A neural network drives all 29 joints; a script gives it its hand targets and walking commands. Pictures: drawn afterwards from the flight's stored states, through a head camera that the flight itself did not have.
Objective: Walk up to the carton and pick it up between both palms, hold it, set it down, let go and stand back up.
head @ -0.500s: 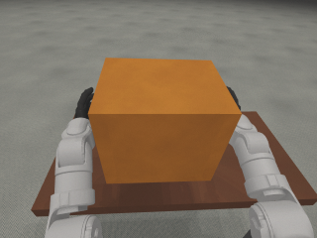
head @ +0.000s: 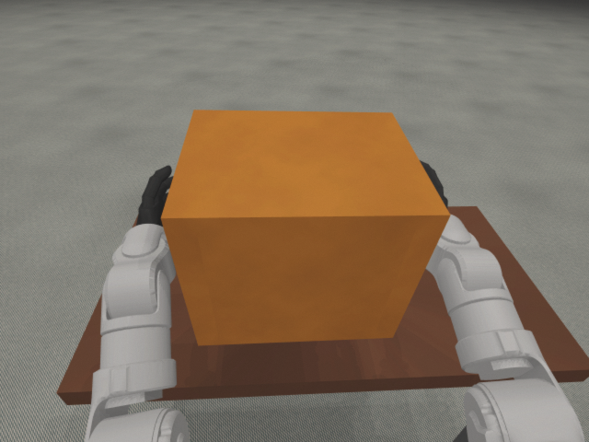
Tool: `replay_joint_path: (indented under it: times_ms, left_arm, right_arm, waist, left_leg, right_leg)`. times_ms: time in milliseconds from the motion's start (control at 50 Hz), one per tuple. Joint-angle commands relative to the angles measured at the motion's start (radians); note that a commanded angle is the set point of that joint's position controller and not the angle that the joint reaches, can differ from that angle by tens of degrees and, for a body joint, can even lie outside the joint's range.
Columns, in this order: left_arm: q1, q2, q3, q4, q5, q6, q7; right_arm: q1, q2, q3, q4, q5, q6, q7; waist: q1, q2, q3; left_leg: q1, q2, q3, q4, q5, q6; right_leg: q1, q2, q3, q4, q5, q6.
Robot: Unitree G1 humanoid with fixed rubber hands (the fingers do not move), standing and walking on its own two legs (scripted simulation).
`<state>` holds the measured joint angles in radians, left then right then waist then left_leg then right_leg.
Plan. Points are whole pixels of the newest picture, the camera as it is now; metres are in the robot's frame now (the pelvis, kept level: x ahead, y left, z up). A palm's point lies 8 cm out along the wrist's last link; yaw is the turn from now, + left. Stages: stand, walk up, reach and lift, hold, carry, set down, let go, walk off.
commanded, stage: hold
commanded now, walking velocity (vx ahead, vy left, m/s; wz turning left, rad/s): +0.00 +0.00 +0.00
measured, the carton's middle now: (296, 227) +0.37 +0.00 +0.16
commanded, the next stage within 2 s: none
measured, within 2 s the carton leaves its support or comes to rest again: neither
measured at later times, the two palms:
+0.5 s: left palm (154, 225) +0.36 +0.18 +0.18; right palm (428, 217) +0.36 -0.18 +0.18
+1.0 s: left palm (156, 226) +0.36 +0.18 +0.18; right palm (429, 216) +0.36 -0.18 +0.18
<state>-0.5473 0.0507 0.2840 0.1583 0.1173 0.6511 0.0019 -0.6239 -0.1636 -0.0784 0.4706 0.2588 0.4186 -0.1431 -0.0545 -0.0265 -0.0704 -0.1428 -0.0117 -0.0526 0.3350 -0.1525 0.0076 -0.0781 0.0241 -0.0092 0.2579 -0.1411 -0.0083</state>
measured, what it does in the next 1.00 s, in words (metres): stands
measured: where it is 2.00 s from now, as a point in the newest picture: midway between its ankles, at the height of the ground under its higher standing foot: outside the picture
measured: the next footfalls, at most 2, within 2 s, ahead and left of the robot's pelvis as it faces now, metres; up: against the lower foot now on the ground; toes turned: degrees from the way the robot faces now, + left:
none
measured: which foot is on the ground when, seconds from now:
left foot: down 0.00-1.00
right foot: down 0.00-1.00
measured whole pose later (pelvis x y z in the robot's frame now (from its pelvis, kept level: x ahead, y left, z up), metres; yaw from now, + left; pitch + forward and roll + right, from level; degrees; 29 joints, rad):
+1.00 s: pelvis +0.00 +0.00 +0.00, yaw +0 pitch -2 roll -1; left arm -0.56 0.05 0.29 0.18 0.12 0.65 0.00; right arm -0.63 -0.16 -0.08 0.49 0.26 0.41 -0.14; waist -0.05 -0.03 -0.08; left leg -0.15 -0.01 -0.05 0.34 -0.15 0.01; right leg -0.08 0.02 -0.01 0.26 -0.14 -0.01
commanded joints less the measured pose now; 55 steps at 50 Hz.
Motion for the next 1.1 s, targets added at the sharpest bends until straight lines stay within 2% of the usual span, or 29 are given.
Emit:
replay_joint_path:
  times_ms: [0,400,1080]
  left_arm:
    - [-0.738,-0.525,-0.544,-0.192,-0.138,-0.06,-0.151]
    - [-0.772,-0.541,-0.536,-0.147,-0.137,-0.067,-0.144]
    - [-0.745,-0.531,-0.54,-0.18,-0.136,-0.063,-0.148]
  right_arm:
    - [-0.81,0.603,0.444,-0.37,0.102,-0.059,0.126]
    - [-0.84,0.604,0.42,-0.319,0.088,-0.07,0.139]
    - [-0.817,0.603,0.438,-0.356,0.102,-0.064,0.128]
  waist:
    - [-0.004,0.046,-0.434]
    - [-0.003,0.055,-0.434]
    - [-0.005,0.05,-0.44]
  left_leg:
    - [0.178,-0.036,0.026,-0.012,0.268,-0.038]
    - [0.179,-0.03,0.026,-0.02,0.237,-0.036]
    - [0.181,-0.035,0.026,-0.01,0.27,-0.039]
  right_leg:
    - [0.103,0.032,-0.014,0.002,0.272,0.041]
    - [0.069,0.034,-0.017,-0.01,0.195,0.031]
    - [0.101,0.033,-0.014,0.002,0.265,0.04]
